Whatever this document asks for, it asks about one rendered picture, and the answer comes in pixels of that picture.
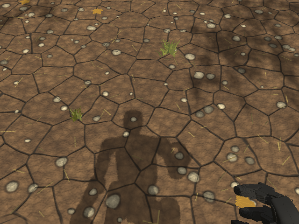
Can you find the robot right hand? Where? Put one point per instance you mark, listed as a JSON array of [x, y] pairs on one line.
[[282, 210]]

